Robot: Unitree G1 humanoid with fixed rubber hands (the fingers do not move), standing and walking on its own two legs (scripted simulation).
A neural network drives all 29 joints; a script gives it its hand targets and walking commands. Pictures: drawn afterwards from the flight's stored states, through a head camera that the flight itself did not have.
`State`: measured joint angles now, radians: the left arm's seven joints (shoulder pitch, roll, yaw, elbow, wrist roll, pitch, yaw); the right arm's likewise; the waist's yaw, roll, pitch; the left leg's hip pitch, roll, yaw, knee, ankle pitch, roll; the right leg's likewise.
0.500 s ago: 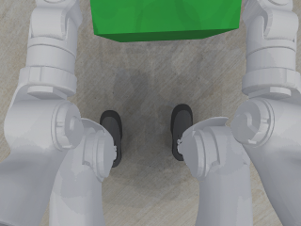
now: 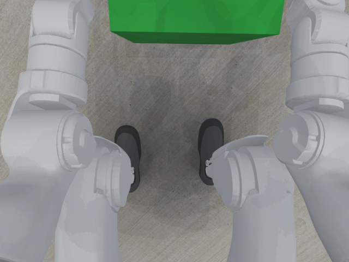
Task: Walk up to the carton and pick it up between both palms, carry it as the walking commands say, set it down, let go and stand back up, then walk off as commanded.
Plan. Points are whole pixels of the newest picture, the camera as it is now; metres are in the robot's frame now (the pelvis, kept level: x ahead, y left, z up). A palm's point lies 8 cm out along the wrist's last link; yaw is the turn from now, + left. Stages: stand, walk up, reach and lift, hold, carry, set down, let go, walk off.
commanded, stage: set down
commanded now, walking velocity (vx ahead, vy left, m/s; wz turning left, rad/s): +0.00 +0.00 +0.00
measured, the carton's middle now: out of the picture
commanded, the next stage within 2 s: none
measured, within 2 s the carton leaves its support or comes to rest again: neither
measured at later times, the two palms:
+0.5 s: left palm out of the picture +0.57 +0.14 -0.19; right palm out of the picture +0.55 -0.21 -0.19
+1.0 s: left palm out of the picture +0.58 +0.17 -0.16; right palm out of the picture +0.55 -0.22 -0.17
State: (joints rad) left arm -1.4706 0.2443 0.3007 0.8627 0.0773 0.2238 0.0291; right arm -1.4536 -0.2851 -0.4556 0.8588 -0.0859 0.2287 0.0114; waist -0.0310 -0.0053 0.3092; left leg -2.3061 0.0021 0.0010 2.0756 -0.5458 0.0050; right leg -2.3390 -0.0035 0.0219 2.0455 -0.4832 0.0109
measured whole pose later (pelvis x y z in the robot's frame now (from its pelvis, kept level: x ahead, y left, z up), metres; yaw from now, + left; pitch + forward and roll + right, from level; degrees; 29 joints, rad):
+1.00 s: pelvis -0.01 +0.00 +0.00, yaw +0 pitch +33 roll +1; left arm -1.64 0.45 0.06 1.10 -0.18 0.14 0.12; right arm -1.57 -0.45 -0.16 1.07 0.26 0.11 -0.12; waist -0.03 -0.01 0.52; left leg -2.15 0.00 0.00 2.12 -0.55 0.00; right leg -2.18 0.00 0.02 2.09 -0.49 0.01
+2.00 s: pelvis +0.00 +0.00 +0.20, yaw +0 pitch +24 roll +1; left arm -1.45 0.47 0.09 0.78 -0.19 0.40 0.10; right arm -1.49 -0.46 -0.17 0.81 0.23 0.39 -0.09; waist -0.03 0.00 0.49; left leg -1.43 0.00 0.00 1.45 -0.45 -0.01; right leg -1.46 0.00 0.02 1.43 -0.41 0.01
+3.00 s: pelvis +0.10 +0.00 +0.36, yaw -1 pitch +7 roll +0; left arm -0.01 0.24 0.09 0.58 -0.05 0.07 -0.03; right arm -0.04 -0.23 -0.07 0.59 0.03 0.08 0.07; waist -0.03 0.00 -0.01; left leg -0.48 0.00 0.00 0.70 -0.34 -0.01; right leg -0.51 0.00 0.02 0.70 -0.31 0.01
